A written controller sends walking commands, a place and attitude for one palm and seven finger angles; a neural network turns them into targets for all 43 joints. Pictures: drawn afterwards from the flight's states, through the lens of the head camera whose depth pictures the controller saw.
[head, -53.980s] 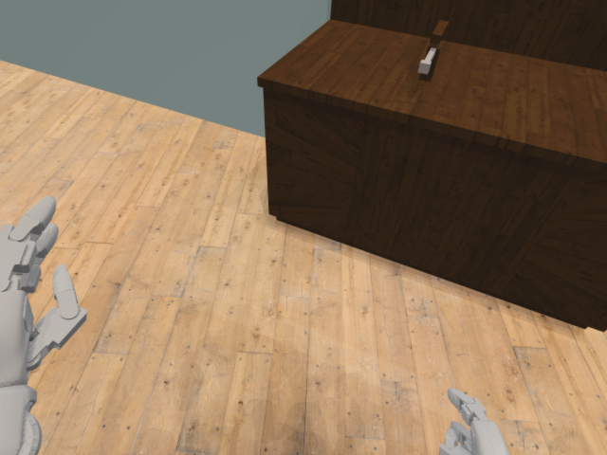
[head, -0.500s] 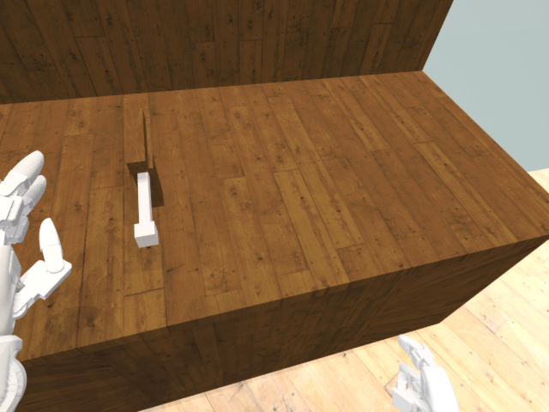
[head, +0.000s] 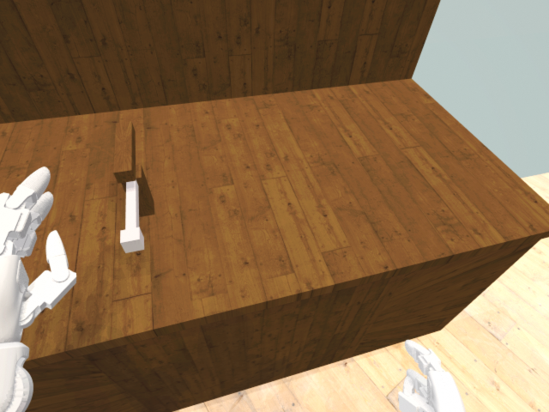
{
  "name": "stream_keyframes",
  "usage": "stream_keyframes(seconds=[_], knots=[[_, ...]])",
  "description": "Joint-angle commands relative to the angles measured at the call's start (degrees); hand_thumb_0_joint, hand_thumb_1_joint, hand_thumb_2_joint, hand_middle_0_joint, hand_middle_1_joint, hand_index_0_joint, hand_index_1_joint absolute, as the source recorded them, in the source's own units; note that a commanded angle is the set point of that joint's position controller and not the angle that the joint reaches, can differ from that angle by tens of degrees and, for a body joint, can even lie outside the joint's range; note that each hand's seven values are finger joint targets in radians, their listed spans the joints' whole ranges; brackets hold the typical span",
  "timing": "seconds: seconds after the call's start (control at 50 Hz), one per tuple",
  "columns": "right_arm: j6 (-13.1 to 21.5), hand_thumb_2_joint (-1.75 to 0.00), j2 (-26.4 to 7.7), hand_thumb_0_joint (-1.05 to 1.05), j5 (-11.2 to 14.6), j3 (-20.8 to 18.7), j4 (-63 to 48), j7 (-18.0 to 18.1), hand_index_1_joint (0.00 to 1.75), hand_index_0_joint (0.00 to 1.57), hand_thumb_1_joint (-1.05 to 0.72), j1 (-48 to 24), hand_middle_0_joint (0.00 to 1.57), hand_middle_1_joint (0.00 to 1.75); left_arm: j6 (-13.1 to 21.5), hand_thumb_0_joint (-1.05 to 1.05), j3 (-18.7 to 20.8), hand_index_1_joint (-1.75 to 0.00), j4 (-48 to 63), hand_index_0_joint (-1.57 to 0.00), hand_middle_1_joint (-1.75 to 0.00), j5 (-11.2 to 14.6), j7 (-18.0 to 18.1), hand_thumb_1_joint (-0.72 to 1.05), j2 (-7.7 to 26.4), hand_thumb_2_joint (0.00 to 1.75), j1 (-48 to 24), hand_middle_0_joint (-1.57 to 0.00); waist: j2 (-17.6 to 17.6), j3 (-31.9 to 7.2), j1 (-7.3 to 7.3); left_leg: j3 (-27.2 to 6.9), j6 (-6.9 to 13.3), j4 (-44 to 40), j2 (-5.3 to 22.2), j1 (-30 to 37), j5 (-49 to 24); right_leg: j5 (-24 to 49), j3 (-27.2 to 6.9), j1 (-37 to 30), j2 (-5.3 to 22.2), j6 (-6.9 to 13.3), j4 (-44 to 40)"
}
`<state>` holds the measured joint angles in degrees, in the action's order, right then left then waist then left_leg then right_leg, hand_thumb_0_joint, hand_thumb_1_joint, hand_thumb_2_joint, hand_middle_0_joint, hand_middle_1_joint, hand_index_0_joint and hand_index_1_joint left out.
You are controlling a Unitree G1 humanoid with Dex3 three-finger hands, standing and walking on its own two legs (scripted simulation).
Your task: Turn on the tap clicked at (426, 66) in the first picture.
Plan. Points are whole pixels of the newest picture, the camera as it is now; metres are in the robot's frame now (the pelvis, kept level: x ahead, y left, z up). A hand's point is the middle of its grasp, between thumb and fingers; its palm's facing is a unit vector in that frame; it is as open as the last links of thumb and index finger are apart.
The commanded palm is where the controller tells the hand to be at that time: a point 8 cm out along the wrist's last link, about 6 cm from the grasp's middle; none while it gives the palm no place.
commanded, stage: come to a stop and stand still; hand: left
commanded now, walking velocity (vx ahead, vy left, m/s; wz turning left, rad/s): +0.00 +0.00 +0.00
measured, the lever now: (132, 240) +0.34 +0.25 +0.04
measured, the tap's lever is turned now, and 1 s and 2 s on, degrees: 0 0 0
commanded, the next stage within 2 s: look again from close up in 0.92 s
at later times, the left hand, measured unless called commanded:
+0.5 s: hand (47, 270) +0.22 +0.27 +0.15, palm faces +0.37 -0.83 -0.42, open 7.4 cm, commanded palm +0.15 +0.29 +0.17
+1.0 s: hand (41, 291) +0.20 +0.27 +0.15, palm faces +0.35 -0.86 -0.37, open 7.4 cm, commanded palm +0.14 +0.30 +0.17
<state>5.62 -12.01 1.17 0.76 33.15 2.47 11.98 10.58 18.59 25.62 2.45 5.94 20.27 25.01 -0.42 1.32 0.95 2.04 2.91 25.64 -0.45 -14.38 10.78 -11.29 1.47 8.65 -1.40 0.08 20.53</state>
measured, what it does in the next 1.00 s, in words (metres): stands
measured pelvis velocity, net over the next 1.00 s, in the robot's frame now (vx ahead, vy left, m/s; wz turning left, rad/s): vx -0.02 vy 0.02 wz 0.01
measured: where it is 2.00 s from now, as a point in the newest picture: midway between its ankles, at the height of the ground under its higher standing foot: outside the picture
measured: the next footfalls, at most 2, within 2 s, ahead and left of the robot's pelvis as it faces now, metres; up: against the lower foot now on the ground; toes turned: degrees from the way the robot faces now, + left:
none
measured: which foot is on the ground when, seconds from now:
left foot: down 0.00-1.00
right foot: down 0.00-1.00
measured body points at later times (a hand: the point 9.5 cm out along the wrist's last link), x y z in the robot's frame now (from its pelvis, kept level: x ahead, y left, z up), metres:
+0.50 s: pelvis +0.00 +0.01 -0.01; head +0.06 +0.04 +0.44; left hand +0.20 +0.32 +0.17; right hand +0.17 -0.22 -0.09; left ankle +0.03 +0.08 -0.74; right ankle +0.00 -0.12 -0.74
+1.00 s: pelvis -0.02 +0.02 +0.00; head +0.01 +0.05 +0.44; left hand +0.18 +0.31 +0.17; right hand +0.17 -0.20 -0.07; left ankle +0.03 +0.08 -0.74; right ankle +0.00 -0.12 -0.74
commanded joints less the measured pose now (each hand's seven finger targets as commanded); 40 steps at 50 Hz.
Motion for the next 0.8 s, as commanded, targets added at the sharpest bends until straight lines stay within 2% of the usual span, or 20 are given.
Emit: stream_keyframes(seconds=[0.0,0.02,0.04,0.06,0.08,0.1,0.14,0.18,0.2,0.24,0.28,0.3,0.32,0.38,0.44,0.52,0.58,0.7,0.74,0.78], knots=[[1.9,-0.90,-10.0,0.00,4.3,8.2,-16.5,4.8,0.30,0.20,-0.90,2.4,0.20,0.30,12.2,0.00,20.9,-0.30,34.6,-0.20,-0.30,-1.7,2.1,0.90,55.2,0.90,-58.1,-0.20,-16.1,0.0,-4.18,-6.8,0.4,-5.7,2.5,-11.7,12.0,-5.2,-2.5,-2.5,1.2,-2.8,3.4],[4.7,-0.90,-3.6,0.00,2.1,0.2,-11.1,4.2,0.30,0.20,-0.90,-0.6,0.20,0.30,8.8,0.00,20.6,-0.30,6.4,-0.20,-0.30,-3.4,1.6,0.90,25.7,0.90,-35.4,-0.20,-3.9,-1.7,0.56,-9.6,-0.4,-4.7,8.2,-4.9,12.9,-12.2,-1.0,9.0,5.5,0.0,4.3],[4.5,-0.90,-7.3,0.00,-0.1,0.4,-8.8,2.0,0.30,0.20,-0.90,-3.4,0.20,0.30,6.8,0.00,13.9,-0.30,-0.6,-0.20,-0.30,-1.8,1.4,0.90,20.6,0.90,-26.6,-0.20,-2.5,-2.1,0.32,-7.9,-1.3,-4.9,5.4,-0.2,8.9,-11.6,-2.3,10.7,4.4,1.7,1.8],[4.8,-0.90,-9.2,0.00,-1.2,-1.3,-9.3,0.8,0.30,0.20,-0.90,-3.1,0.20,0.30,6.8,0.00,15.3,-0.30,0.9,-0.20,-0.30,-1.1,1.0,0.90,22.8,0.90,-22.5,-0.20,-1.7,-4.4,0.95,-6.9,-1.8,-2.7,4.7,0.8,8.4,-7.7,-5.2,10.9,5.2,2.7,0.3],[5.0,-0.90,-9.2,0.00,-1.3,-1.7,-9.7,-0.2,0.30,0.20,-0.90,-2.3,0.20,0.30,7.4,0.00,12.2,-0.30,3.2,-0.20,-0.30,0.1,0.1,0.90,19.6,0.90,-16.7,-0.20,-0.1,-6.0,0.99,-6.4,-1.6,-0.2,3.9,0.6,5.6,-3.7,-7.5,9.4,6.5,3.5,-0.5],[5.3,-0.90,-8.6,0.00,-0.7,-1.4,-8.7,-1.5,0.30,0.20,-0.90,-3.7,0.20,0.30,7.4,0.00,9.8,-0.30,2.6,-0.20,-0.30,1.2,-0.4,0.90,15.3,0.90,-11.1,-0.20,-1.1,-9.8,1.16,-5.8,-1.7,0.3,4.2,4.1,1.7,-0.1,-6.8,8.2,6.4,3.8,2.0],[5.6,-0.90,-9.5,0.00,-0.5,-2.3,-9.9,-3.3,0.30,0.20,-0.90,-0.6,0.20,0.30,8.0,0.00,7.5,-0.30,8.5,-0.20,-0.30,2.4,-0.7,0.90,13.0,0.90,-3.0,-0.20,0.4,-9.5,1.95,-5.9,-1.6,1.3,4.3,2.5,-3.7,7.2,-6.4,6.0,7.9,3.5,2.3],[6.5,-0.90,-9.4,0.00,-0.4,-2.6,-8.9,-4.1,0.30,0.20,-0.90,-0.4,0.20,0.30,8.8,0.00,9.6,-0.30,10.8,-0.20,-0.30,3.2,0.0,0.90,14.5,0.90,0.4,-0.20,2.3,-9.6,2.06,-5.7,-1.6,1.5,4.1,2.8,-6.5,10.7,-5.8,5.4,8.4,2.9,2.8],[6.6,-0.90,-9.3,0.00,0.0,-2.2,-8.0,-4.2,0.30,0.20,-0.90,-2.4,0.20,0.30,8.8,0.00,11.5,-0.30,10.3,-0.20,-0.30,3.5,0.7,0.90,16.3,0.90,0.6,-0.20,1.2,-10.8,1.96,-5.8,-1.5,0.8,4.2,4.6,-8.6,10.9,-5.3,5.3,7.7,2.7,4.2],[6.6,-0.90,-9.5,0.00,-0.5,-2.6,-7.5,-3.6,0.30,0.20,-0.90,-1.4,0.20,0.30,9.5,0.00,13.1,-0.30,10.7,-0.20,-0.30,3.6,1.1,0.90,17.7,0.90,-1.9,-0.20,2.8,-9.2,1.47,-6.4,-2.2,0.3,4.3,2.3,-8.7,11.3,-4.6,4.7,8.1,2.2,3.8],[6.5,-0.90,-9.2,0.00,-0.7,-2.5,-6.5,-3.2,0.30,0.20,-0.90,-1.8,0.20,0.30,10.1,0.00,14.3,-0.30,10.8,-0.20,-0.30,3.8,1.2,0.90,19.1,0.90,-4.3,-0.20,1.9,-8.7,0.98,-6.7,-1.9,1.0,4.0,1.6,-7.2,11.5,-5.2,4.7,8.6,2.4,3.5],[6.4,-0.90,-9.4,0.00,-0.4,-2.3,-6.1,-2.9,0.30,0.20,-0.90,-3.4,0.20,0.30,10.2,0.00,16.3,-0.30,12.8,-0.20,-0.30,3.6,1.4,0.90,22.0,0.90,-7.0,-0.20,0.3,-10.6,0.73,-7.1,-1.8,0.7,4.2,3.0,-9.0,11.8,-5.2,4.5,8.4,2.4,4.7],[6.3,-0.90,-9.1,0.00,-0.8,-2.4,-5.8,-2.7,0.30,0.20,-0.90,-2.0,0.20,0.30,10.5,0.00,13.9,-0.30,11.8,-0.20,-0.30,3.5,1.0,0.90,18.8,0.90,-7.3,-0.20,-0.7,-10.6,0.65,-7.1,-1.7,0.6,4.3,2.7,-9.9,11.8,-4.2,3.6,8.2,2.3,5.1],[7.2,-0.90,-9.0,0.00,-0.3,-2.5,-6.0,-3.0,0.30,0.20,-0.90,-1.6,0.20,0.30,10.6,0.00,12.2,-0.30,15.5,-0.20,-0.30,3.5,0.6,0.90,18.6,0.90,-8.5,-0.20,-6.1,-12.3,0.83,-7.9,-1.8,1.2,5.0,5.2,-15.2,11.2,-3.9,3.4,8.1,2.2,6.7],[7.7,-0.90,-8.9,0.00,-0.3,-2.8,-6.0,-3.6,0.30,0.20,-0.90,-1.5,0.20,0.30,10.1,0.00,10.7,-0.30,17.1,-0.20,-0.30,3.0,0.5,0.90,17.0,0.90,-6.5,-0.20,-7.1,-11.9,0.93,-9.4,-1.7,0.1,7.3,8.6,-22.5,2.1,-1.6,6.7,7.2,1.2,8.9],[7.3,-0.90,-8.7,0.00,-0.4,-3.0,-6.5,-3.7,0.30,0.20,-0.90,-1.9,0.20,0.30,9.1,0.00,10.5,-0.30,14.1,-0.20,-0.30,2.7,0.3,0.90,14.4,0.90,-2.8,-0.20,-4.0,-10.1,0.93,-9.6,-1.8,-0.9,7.9,6.7,-18.0,-0.3,-1.1,7.0,6.8,1.1,7.2],[6.8,-0.90,-8.9,0.00,0.2,-3.3,-7.6,-3.3,0.30,0.20,-0.90,-2.7,0.20,0.30,8.6,0.00,10.9,-0.30,13.0,-0.20,-0.30,3.3,-0.2,0.90,14.3,0.90,-3.8,-0.20,-0.9,-7.7,0.26,-9.1,-2.4,-0.7,6.3,2.6,-7.4,4.8,-3.2,5.1,7.6,1.9,3.6],[6.2,-0.90,-8.2,0.00,0.8,-2.7,-9.0,-2.0,0.30,0.20,-0.90,-5.5,0.20,0.30,7.3,0.00,11.4,-0.30,13.2,-0.20,-0.30,2.8,-0.4,0.90,14.2,0.90,-4.5,-0.20,-3.3,-8.0,0.19,-9.4,-2.0,-4.5,6.4,4.1,1.3,1.9,-4.0,5.9,7.1,1.9,2.6],[6.0,-0.90,-7.8,0.00,0.5,-2.4,-9.6,-1.7,0.30,0.20,-0.90,-5.3,0.20,0.30,6.9,0.00,9.5,-0.30,13.9,-0.20,-0.30,2.5,-0.6,0.90,12.7,0.90,-5.4,-0.20,-3.7,-7.4,-0.03,-9.5,-1.8,-5.1,6.8,3.3,2.9,1.4,-3.4,5.2,6.9,1.6,2.0],[5.9,-0.90,-7.7,0.00,0.4,-2.2,-9.9,-1.4,0.30,0.20,-0.90,-5.4,0.20,0.30,6.3,0.00,8.8,-0.30,14.0,-0.20,-0.30,2.0,-0.8,0.90,11.9,0.90,-5.7,-0.20,-2.4,-6.8,-0.20,-9.4,-1.5,-5.0,6.7,2.8,4.8,1.1,-3.9,5.0,6.8,1.7,0.9]])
